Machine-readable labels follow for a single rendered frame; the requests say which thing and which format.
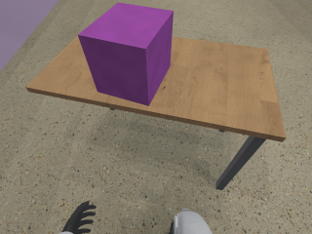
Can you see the carton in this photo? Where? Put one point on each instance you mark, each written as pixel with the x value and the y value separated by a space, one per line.
pixel 128 50

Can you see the table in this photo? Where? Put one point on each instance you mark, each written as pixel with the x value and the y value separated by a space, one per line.
pixel 227 87

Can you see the right robot thigh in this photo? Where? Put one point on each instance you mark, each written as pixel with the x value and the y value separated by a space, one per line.
pixel 187 222

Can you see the left robot hand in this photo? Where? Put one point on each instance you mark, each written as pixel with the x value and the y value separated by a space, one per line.
pixel 75 221

